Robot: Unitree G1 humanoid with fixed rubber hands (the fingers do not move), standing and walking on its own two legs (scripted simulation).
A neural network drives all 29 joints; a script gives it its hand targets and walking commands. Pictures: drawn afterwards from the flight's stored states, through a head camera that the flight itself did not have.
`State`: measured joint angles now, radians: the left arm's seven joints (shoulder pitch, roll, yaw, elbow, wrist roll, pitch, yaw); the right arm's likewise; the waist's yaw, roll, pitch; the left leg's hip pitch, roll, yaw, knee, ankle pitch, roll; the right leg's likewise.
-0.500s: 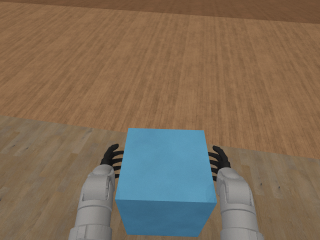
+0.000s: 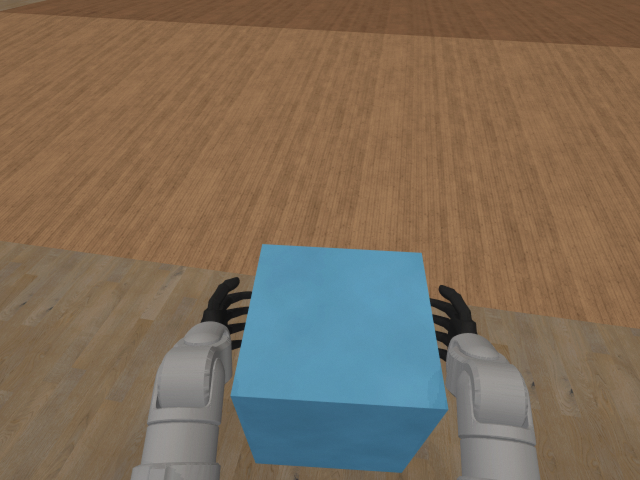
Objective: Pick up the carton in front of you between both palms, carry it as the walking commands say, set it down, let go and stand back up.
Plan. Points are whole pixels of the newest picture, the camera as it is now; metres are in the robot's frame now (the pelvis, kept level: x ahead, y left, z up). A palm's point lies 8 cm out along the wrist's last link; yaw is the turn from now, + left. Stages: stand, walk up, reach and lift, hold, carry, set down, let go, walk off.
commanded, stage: carry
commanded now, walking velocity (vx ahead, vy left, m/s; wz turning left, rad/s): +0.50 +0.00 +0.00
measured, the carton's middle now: (334, 363) +0.30 -0.01 +0.01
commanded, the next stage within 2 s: none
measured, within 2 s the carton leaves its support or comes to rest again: neither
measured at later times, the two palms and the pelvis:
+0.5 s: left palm (271, 214) +0.52 +0.10 +0.10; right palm (451, 219) +0.52 -0.20 +0.10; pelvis +0.25 -0.04 +0.00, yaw +1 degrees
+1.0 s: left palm (282, 142) +0.86 +0.12 +0.06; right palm (409, 149) +0.83 -0.18 +0.06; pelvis +0.58 +0.00 +0.01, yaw -5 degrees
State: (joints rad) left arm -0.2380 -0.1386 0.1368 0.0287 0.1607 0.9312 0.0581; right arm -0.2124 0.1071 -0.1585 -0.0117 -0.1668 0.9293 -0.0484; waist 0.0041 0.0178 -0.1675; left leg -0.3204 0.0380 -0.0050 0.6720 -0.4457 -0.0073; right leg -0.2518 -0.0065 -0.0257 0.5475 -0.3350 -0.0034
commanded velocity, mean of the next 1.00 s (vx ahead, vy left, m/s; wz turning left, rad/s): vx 0.50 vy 0.00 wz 0.00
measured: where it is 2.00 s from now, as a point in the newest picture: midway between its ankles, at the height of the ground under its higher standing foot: (341, 275)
